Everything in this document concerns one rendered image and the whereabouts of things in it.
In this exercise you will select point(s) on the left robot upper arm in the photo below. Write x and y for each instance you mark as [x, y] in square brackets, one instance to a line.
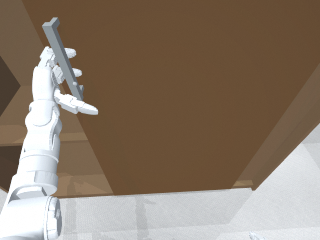
[37, 218]

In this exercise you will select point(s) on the handle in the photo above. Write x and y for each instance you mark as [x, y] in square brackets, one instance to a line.
[51, 32]

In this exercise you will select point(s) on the left robot forearm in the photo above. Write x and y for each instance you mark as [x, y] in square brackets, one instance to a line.
[37, 169]

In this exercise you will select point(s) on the robot left hand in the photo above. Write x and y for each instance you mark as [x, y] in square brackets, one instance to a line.
[45, 81]

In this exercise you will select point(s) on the wardrobe door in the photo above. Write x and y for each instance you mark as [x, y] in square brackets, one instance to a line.
[300, 106]
[187, 91]

